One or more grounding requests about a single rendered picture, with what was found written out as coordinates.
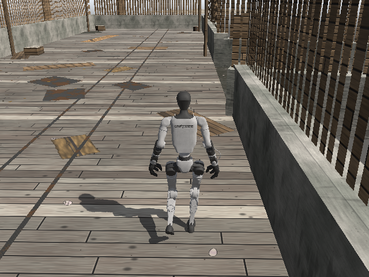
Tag robot right hand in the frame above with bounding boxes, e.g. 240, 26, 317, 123
206, 165, 220, 179

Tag robot left shin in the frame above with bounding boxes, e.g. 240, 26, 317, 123
167, 189, 176, 226

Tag left robot upper arm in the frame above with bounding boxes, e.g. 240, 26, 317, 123
156, 117, 172, 149

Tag robot left hand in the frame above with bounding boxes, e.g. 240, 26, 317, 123
149, 163, 162, 177

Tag right robot upper arm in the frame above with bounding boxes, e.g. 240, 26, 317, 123
196, 116, 212, 149

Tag right robot forearm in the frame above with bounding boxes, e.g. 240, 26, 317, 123
206, 140, 218, 166

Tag left robot forearm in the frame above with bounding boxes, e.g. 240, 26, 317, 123
150, 140, 162, 164

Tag robot right foot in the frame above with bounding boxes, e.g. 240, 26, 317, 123
187, 219, 195, 233

